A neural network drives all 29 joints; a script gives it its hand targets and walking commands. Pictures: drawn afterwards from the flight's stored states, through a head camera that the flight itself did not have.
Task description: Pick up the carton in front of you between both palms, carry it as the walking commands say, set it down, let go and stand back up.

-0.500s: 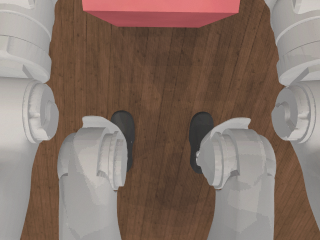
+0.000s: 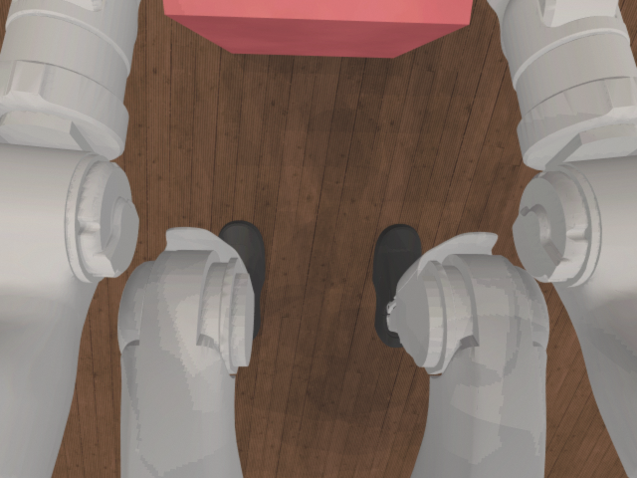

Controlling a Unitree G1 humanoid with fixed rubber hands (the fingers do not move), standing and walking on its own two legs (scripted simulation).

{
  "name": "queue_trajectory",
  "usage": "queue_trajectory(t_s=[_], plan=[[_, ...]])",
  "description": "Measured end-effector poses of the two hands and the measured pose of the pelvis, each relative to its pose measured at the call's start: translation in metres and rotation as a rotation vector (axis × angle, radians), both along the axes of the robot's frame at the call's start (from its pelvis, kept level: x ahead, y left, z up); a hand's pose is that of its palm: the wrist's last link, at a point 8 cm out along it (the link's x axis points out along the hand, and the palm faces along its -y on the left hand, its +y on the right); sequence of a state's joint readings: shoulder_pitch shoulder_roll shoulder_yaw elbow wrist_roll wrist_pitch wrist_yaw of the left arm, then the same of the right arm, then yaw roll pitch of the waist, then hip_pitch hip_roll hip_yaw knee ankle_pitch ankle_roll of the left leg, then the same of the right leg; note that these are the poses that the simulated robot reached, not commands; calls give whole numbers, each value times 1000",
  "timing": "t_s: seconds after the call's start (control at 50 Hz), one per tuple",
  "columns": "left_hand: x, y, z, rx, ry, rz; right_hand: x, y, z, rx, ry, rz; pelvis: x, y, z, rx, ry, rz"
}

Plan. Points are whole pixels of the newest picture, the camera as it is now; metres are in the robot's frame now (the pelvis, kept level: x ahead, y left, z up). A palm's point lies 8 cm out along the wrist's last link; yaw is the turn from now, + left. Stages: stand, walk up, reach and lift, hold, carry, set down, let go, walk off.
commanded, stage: reach and lift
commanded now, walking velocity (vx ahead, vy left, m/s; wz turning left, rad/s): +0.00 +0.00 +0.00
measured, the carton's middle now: out of the picture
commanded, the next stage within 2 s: none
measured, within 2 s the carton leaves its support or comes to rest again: leaves its support in 0.34 s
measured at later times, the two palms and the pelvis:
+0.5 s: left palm out of the picture +0.55 +0.17 -0.10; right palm out of the picture +0.56 -0.13 -0.10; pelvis +0.00 +0.00 +0.02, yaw +0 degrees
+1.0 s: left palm out of the picture +0.50 +0.16 +0.08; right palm out of the picture +0.51 -0.14 +0.08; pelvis +0.00 +0.00 +0.13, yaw +1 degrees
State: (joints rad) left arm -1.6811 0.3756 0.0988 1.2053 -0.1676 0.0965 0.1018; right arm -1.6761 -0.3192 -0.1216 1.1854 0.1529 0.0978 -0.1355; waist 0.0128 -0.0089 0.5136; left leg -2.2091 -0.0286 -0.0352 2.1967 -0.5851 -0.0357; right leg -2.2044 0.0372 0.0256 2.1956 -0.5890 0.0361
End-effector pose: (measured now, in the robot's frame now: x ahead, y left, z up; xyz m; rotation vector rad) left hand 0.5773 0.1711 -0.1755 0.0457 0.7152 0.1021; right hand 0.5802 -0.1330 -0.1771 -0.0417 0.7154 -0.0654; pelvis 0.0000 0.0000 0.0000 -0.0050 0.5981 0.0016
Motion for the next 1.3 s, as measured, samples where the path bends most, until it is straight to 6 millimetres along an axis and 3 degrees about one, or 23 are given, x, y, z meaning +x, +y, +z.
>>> queue_trajectory(t_s=[0.26, 0.36, 0.48, 0.64, 0.72, 0.94, 1.06, 1.3], plan=[[0, 3, -3, -53, 2, -6, -1, -2, -3, 52, -2, -10, 8, 5, -14, -3, -12, 1], [-7, -6, 8, -14, 12, 42, -2, -1, 13, -20, 9, -38, 11, 4, -8, -5, 2, 4], [-21, -7, 62, -34, -54, 54, -16, -2, 69, 9, -56, -58, 1, 1, 21, -7, -64, 10], [-56, 4, 155, -44, -13, 97, -45, 9, 157, 30, -13, -41, -4, -4, 53, 0, 85, 24], [-65, 3, 190, -35, -7, 86, -56, 8, 192, 20, -7, -39, -9, -5, 75, -5, 107, 31], [-75, -9, 238, -31, -17, 63, -72, -5, 240, 27, -18, -63, -9, -4, 120, -3, 146, 18], [-83, -7, 269, -37, -25, 78, -77, -2, 271, 35, -25, -61, 3, -4, 145, 3, 139, 16], [-110, -6, 350, -54, -12, 89, -103, -1, 353, 35, -12, -63, 33, -3, 213, -4, 48, 28]])
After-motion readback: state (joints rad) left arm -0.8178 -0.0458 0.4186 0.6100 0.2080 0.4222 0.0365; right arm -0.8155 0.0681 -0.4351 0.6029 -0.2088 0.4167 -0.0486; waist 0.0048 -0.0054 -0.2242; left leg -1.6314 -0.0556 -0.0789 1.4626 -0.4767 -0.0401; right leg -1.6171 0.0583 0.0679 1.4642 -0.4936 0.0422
